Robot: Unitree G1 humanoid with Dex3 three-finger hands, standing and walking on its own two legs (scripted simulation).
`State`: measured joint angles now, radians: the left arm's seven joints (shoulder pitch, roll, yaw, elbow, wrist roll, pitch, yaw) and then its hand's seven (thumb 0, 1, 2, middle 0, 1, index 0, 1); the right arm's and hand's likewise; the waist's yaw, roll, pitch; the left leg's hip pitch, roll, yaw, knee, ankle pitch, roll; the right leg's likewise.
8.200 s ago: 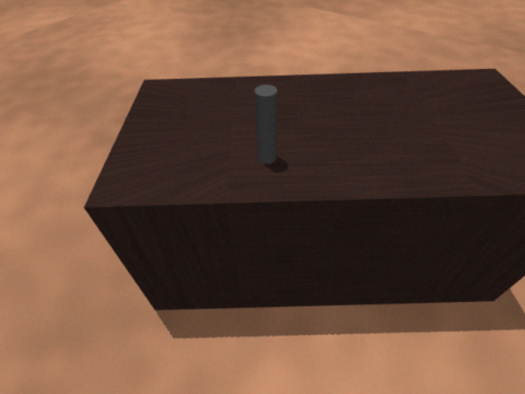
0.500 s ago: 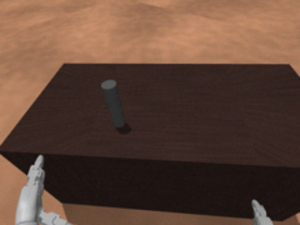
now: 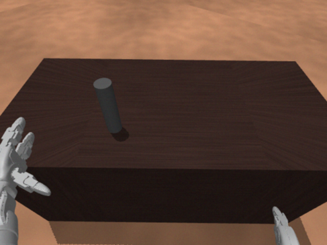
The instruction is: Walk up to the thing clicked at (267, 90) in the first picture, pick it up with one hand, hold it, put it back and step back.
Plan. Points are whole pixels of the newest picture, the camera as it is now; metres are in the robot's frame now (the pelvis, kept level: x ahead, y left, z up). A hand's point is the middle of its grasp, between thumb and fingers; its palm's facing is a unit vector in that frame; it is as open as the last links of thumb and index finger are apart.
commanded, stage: go down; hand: left
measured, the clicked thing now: (109, 108) +0.56 +0.20 -0.01
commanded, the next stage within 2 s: none
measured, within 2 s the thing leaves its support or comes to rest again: neither
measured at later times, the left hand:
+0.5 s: hand (31, 150) +0.34 +0.34 +0.07, palm faces +0.15 -0.99 +0.02, open 17.7 cm
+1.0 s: hand (33, 126) +0.41 +0.36 +0.07, palm faces +0.15 -0.99 +0.02, open 17.7 cm
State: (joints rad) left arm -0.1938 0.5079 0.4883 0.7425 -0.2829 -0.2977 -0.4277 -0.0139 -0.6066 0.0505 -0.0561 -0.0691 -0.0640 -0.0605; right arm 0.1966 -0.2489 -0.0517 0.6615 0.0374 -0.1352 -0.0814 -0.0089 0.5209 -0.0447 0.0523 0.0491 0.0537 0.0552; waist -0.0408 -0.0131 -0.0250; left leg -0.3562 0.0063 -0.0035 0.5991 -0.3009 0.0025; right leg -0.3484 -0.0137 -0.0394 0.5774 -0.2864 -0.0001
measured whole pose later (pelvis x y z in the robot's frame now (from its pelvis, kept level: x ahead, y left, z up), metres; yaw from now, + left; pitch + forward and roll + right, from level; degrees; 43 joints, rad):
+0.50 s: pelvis +0.00 +0.01 -0.01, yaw +0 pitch +7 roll -1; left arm -0.33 0.58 0.55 0.89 -0.29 -0.31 -0.54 -0.01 -0.61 0.06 -0.06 -0.05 -0.06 -0.05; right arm 0.24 -0.24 0.00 0.59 0.02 -0.18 -0.08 -0.01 0.53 -0.05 0.05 0.05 0.05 0.06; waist -0.04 -0.03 -0.07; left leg -0.47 0.01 0.00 0.69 -0.34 0.02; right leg -0.45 -0.01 -0.04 0.64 -0.31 0.01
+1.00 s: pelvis +0.00 +0.01 -0.03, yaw -1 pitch +15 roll -3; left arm -0.60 0.79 0.63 1.13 -0.23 -0.27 -0.58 -0.01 -0.61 0.10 -0.05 -0.07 -0.05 -0.07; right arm 0.27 -0.26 0.06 0.47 0.01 -0.20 -0.07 -0.01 0.54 -0.05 0.05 0.05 0.05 0.06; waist -0.11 -0.02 -0.11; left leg -0.73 0.03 -0.01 0.88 -0.42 0.01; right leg -0.70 0.01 -0.04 0.81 -0.37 0.01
